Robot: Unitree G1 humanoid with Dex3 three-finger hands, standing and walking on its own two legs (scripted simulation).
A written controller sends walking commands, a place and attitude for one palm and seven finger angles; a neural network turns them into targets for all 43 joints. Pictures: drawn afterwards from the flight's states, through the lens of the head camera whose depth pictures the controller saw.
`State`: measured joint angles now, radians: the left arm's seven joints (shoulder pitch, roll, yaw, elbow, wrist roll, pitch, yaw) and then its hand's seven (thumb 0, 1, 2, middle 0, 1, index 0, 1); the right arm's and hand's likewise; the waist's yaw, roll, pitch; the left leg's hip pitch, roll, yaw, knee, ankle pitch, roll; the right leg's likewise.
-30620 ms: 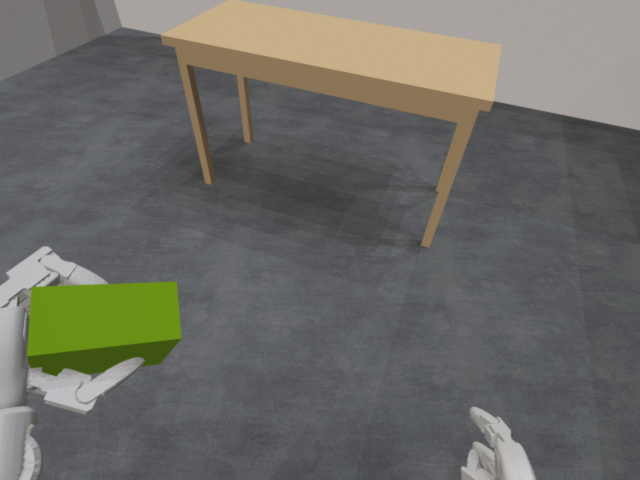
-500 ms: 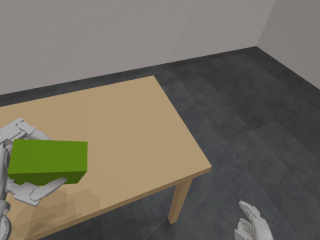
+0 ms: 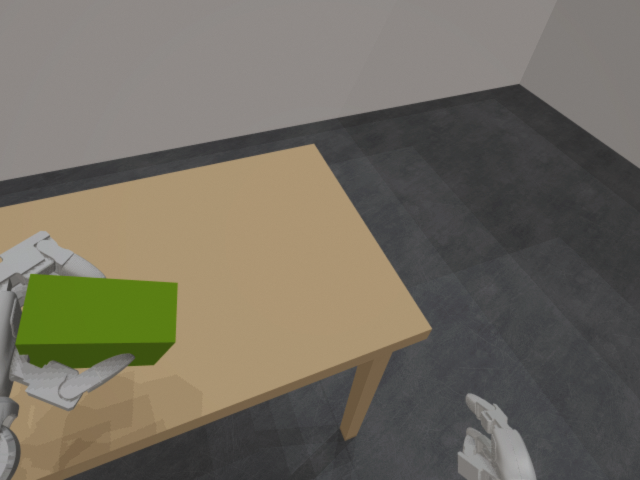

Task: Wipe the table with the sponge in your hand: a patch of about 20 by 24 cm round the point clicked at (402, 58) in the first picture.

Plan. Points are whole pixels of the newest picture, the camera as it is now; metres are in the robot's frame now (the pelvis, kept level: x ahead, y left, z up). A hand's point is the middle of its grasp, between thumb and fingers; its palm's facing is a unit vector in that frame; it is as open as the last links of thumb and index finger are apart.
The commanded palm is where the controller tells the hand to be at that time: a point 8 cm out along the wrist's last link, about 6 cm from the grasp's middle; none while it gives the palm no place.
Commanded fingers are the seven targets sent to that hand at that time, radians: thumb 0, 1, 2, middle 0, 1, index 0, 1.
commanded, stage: shuffle to correct the standing spot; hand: left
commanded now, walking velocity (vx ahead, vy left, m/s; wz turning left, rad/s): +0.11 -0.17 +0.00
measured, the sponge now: (122, 326) +0.23 +0.21 +0.14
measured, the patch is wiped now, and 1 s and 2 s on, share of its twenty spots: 0.00 0.00 0.00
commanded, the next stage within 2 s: none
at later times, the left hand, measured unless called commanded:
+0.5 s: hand (79, 333) +0.21 +0.23 +0.16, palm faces +0.30 -0.86 -0.41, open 9.9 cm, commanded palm +0.15 +0.27 +0.18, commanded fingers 0.00 0.10 1.30 -1.20 -1.60 -1.20 -1.60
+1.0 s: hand (81, 331) +0.21 +0.23 +0.15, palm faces +0.31 -0.86 -0.40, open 9.9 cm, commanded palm +0.16 +0.27 +0.18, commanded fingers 0.00 0.10 1.30 -1.20 -1.60 -1.20 -1.60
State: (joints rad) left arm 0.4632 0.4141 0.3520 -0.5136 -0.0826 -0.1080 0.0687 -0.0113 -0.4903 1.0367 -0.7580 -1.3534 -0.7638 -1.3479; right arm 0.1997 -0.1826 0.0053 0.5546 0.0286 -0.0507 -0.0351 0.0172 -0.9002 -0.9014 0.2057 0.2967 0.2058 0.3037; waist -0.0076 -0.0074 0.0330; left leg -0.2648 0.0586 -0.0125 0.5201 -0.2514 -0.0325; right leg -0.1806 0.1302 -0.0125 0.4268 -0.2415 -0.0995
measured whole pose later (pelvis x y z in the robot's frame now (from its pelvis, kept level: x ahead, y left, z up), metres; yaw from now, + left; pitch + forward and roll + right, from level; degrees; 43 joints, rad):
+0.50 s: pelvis +0.00 -0.01 +0.00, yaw +1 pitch +0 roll -1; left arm 0.48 0.40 0.34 -0.50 -0.09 -0.10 0.07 -0.01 -0.49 1.04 -0.76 -1.35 -0.76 -1.35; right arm 0.22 -0.19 0.00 0.56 0.03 -0.04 -0.04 0.02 -0.90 -0.90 0.21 0.30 0.21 0.30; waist -0.01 0.01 0.02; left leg -0.27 0.06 -0.03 0.52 -0.25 -0.04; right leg -0.18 0.14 -0.03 0.43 -0.24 -0.11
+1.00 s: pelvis +0.00 -0.01 +0.00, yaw +1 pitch -1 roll -1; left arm 0.48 0.40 0.34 -0.50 -0.09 -0.10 0.07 -0.01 -0.49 1.04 -0.76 -1.35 -0.76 -1.35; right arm 0.21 -0.20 0.00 0.56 0.04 -0.03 -0.03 0.02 -0.90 -0.90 0.20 0.30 0.20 0.30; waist -0.01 0.00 0.03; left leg -0.26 0.06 -0.03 0.53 -0.26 -0.04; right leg -0.17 0.14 -0.03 0.43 -0.25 -0.11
